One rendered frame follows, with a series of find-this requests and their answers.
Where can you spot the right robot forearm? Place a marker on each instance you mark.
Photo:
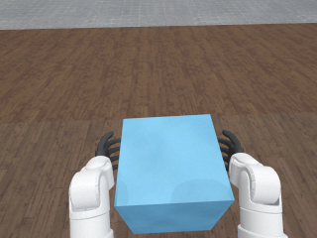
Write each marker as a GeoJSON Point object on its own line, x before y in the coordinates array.
{"type": "Point", "coordinates": [259, 198]}

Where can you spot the left robot forearm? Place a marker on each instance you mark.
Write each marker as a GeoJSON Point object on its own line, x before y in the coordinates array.
{"type": "Point", "coordinates": [89, 200]}

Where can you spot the carton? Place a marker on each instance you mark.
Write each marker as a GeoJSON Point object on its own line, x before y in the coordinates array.
{"type": "Point", "coordinates": [171, 175]}

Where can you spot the robot right hand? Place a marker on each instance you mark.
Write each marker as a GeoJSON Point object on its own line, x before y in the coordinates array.
{"type": "Point", "coordinates": [234, 146]}

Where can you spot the robot left hand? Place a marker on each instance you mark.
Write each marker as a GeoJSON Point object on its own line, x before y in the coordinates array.
{"type": "Point", "coordinates": [103, 148]}

